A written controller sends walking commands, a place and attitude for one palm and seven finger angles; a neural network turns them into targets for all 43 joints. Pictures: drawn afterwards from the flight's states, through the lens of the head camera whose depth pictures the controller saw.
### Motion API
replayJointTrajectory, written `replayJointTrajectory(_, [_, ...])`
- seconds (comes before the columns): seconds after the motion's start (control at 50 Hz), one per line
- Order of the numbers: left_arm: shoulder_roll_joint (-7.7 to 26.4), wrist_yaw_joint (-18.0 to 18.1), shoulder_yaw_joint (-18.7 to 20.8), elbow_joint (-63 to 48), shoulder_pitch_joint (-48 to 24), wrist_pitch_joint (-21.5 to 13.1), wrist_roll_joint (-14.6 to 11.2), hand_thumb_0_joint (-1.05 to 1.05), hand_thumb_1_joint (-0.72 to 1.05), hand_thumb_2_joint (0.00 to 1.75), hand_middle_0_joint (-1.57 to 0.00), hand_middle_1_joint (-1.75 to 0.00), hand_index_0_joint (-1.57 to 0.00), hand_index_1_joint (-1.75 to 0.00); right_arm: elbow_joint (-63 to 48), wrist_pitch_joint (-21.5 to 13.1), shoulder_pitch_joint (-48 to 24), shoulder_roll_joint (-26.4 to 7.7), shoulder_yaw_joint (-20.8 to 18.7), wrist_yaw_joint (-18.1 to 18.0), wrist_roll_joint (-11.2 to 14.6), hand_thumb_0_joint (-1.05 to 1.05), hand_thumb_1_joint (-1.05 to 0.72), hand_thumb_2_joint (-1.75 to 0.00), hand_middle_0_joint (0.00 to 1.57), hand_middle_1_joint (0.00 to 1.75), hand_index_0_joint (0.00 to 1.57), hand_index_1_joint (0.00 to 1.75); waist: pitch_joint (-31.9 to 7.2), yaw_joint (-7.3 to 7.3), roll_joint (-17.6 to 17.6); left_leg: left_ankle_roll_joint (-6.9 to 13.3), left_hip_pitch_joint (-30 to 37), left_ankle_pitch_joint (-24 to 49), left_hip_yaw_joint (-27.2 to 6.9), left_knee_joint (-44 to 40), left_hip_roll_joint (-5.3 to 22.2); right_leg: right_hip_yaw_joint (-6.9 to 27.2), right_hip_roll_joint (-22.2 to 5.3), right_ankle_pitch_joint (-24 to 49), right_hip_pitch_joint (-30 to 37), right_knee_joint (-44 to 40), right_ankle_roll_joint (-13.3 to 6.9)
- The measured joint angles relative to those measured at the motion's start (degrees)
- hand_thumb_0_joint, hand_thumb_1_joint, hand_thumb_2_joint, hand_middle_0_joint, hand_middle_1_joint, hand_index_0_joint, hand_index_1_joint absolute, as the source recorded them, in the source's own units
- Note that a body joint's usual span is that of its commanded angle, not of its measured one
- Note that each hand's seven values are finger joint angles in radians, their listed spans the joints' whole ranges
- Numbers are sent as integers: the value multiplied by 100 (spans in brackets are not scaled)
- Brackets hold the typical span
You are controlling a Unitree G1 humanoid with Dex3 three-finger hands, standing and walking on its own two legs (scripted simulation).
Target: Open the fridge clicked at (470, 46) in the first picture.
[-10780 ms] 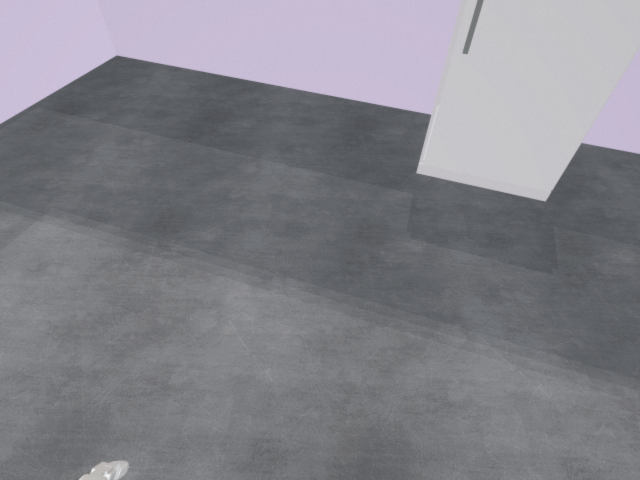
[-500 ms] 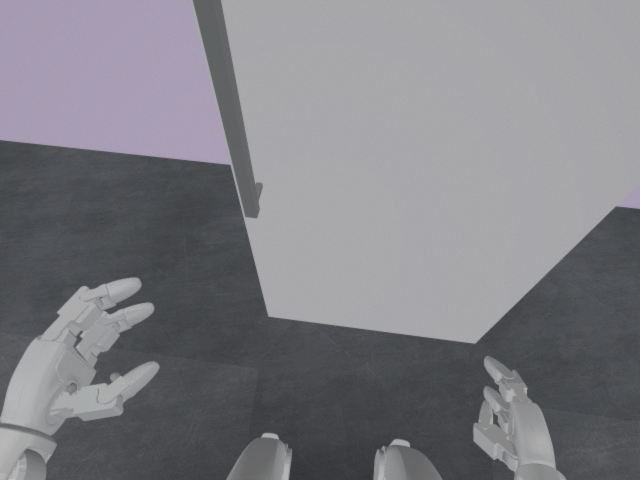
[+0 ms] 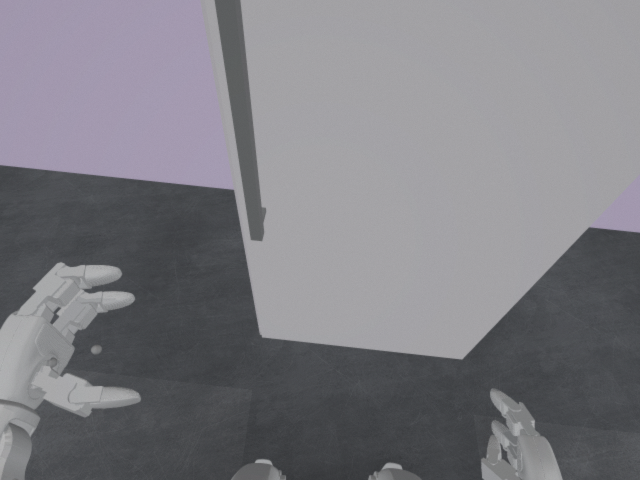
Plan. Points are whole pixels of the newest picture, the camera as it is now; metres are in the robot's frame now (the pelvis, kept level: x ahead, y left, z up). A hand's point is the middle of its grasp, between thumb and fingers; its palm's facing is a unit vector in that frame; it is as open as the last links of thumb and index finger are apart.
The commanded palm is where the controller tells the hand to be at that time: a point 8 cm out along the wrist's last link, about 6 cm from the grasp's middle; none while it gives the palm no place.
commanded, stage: raise the hand to about handle height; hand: left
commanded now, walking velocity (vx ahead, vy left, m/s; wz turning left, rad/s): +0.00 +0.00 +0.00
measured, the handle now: (249, 136) +0.51 +0.14 +0.14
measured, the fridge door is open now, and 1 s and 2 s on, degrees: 0 0 0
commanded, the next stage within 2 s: move the hooked fingers beside the handle in 0.94 s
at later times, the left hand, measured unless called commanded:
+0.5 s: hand (87, 284) +0.29 +0.28 +0.11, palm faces +0.00 -1.00 -0.05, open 13.9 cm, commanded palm +0.26 +0.32 +0.11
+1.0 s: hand (100, 287) +0.29 +0.26 +0.10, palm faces +0.01 -1.00 -0.04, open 14.0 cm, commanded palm +0.26 +0.31 +0.11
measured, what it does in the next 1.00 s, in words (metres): stands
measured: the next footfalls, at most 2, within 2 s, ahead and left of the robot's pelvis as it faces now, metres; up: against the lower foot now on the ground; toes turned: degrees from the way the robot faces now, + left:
none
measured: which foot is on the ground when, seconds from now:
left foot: down 0.00-1.00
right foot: down 0.00-1.00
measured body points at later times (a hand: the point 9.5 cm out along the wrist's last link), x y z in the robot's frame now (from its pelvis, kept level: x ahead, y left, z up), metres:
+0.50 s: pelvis +0.02 +0.00 +0.02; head +0.06 +0.00 +0.47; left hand +0.28 +0.33 +0.11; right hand +0.18 -0.24 -0.05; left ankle +0.00 +0.10 -0.68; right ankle +0.04 -0.14 -0.68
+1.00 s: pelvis +0.01 -0.01 +0.02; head +0.05 -0.01 +0.47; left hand +0.28 +0.32 +0.11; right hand +0.17 -0.26 -0.05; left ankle +0.00 +0.10 -0.68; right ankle +0.04 -0.14 -0.68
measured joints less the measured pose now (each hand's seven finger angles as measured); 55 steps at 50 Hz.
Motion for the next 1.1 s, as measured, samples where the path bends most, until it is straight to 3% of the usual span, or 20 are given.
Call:
replayJointTrajectory(0.16, [105, -85, 33, 349, -344, 513, 67, -1, -42, 34, -30, -115, -30, -114, -106, 43, 6, -10, 101, 8, 7, 1, -90, -90, 20, 30, 20, 30, -15, 42, 98, 44, 279, 80, 47, -291, -36, 39, -21, 90, 275, -294, 51])
replayJointTrajectory(0.32, [161, -130, 181, 560, -807, 490, 63, -1, -48, 31, -30, -119, -30, -118, -22, 110, 7, 1, 150, -42, -13, 1, -90, -90, 20, 31, 20, 30, 45, 96, 83, 34, 481, 141, 70, -509, -48, 59, -24, 129, 452, -467, 51])
replayJointTrajectory(0.48, [320, -338, 309, 1062, -1278, 774, 76, -1, -49, 31, -30, -120, -30, -119, 40, 227, 51, -61, 134, -95, 5, 1, -90, -90, 20, 31, 20, 30, 63, 56, 117, 8, 690, 231, 78, -771, -31, 61, 4, 203, 642, -699, 27])
replayJointTrajectory(0.84, [150, -298, 314, 1166, -1207, 460, 98, -2, -50, 30, -30, -120, -30, -120, 22, 340, 114, -91, 36, -74, -9, 1, -90, -90, 20, 30, 20, 30, 103, 22, 67, -63, 828, 312, 105, -968, 19, 87, 61, 241, 716, -800, -45])
replayJointTrajectory(1.1, [192, -434, 308, 1497, -1363, 547, 38, -1, -50, 30, -30, -120, -30, -120, 2, 342, 33, -74, 92, -101, 10, 1, -90, -90, 20, 30, 20, 30, 88, 46, 110, -75, 804, 356, 100, -973, 14, 86, 57, 269, 685, -783, -59])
